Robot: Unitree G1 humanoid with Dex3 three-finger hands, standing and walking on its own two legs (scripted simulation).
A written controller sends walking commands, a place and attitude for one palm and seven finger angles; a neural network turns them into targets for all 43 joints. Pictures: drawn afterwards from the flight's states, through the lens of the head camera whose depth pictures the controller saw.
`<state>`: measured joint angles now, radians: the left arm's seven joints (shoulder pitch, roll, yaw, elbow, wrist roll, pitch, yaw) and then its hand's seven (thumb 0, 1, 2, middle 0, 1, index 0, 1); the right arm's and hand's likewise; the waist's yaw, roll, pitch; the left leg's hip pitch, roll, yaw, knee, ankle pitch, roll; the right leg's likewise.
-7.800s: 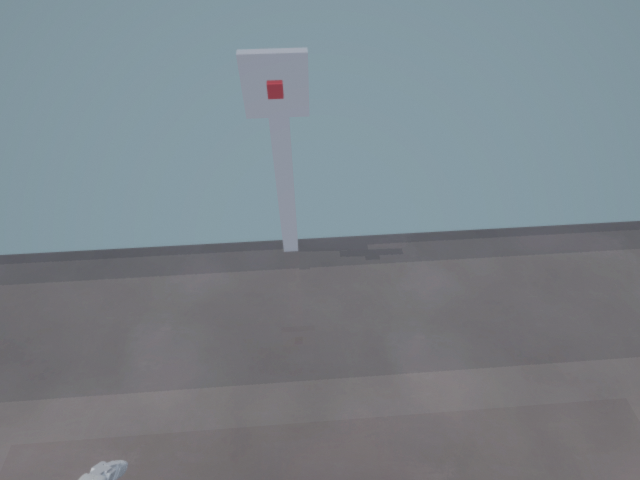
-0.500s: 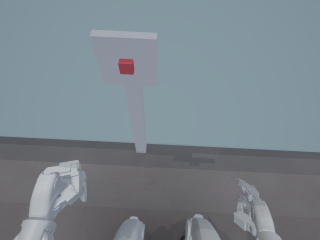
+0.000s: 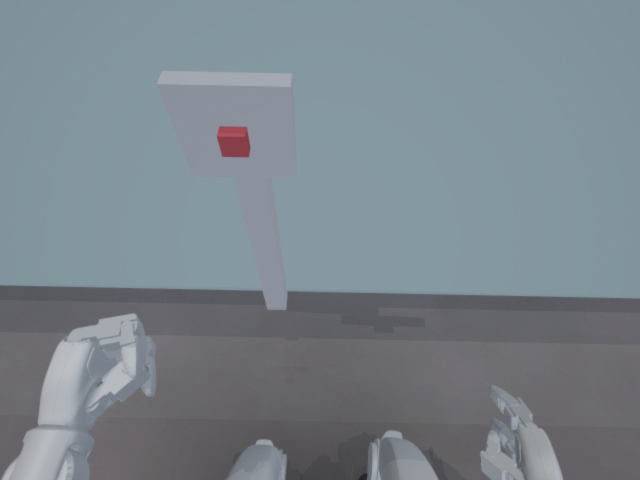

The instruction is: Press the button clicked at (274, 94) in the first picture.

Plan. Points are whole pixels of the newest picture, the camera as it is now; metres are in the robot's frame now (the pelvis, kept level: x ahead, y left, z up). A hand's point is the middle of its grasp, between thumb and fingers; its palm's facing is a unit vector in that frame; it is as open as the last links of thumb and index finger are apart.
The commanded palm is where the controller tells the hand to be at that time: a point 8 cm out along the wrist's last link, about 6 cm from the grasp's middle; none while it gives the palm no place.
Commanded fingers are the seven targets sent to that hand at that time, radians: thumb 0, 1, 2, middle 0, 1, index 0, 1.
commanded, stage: raise the hand and make a fist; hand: left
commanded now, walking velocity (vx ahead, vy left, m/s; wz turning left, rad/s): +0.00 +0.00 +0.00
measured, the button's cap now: (234, 140) +0.57 +0.16 +0.05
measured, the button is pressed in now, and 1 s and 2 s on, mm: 0 0 0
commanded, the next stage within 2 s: aim a knuckle at the button in 0.24 s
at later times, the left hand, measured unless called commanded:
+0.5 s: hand (142, 364) +0.24 +0.21 +0.04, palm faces +0.00 -1.00 -0.05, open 3.1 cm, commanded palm +0.23 +0.25 +0.04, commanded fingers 0.00 0.90 0.90 -1.30 -1.50 -1.30 -1.50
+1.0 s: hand (200, 275) +0.35 +0.17 +0.03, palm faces -0.02 -1.00 -0.04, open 3.1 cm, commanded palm +0.34 +0.22 +0.03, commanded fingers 0.00 0.90 0.90 -1.30 -1.50 -1.30 -1.50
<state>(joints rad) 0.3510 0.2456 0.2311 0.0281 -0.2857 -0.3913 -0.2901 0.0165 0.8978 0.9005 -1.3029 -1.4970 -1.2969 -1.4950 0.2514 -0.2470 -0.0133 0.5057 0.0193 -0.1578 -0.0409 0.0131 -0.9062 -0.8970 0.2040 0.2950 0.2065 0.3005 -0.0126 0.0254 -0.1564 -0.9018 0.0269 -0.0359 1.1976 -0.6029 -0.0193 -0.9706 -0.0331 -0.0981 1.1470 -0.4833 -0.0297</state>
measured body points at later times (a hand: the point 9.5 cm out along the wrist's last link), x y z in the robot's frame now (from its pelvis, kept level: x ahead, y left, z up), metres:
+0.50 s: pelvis -0.01 +0.01 -0.01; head +0.07 +0.02 +0.44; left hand +0.23 +0.26 +0.05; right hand +0.17 -0.22 -0.09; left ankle -0.01 +0.13 -0.64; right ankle +0.04 -0.11 -0.64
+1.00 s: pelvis -0.01 +0.01 +0.00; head +0.10 +0.02 +0.43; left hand +0.35 +0.23 +0.03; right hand +0.13 -0.24 -0.11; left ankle -0.01 +0.13 -0.64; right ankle +0.04 -0.11 -0.64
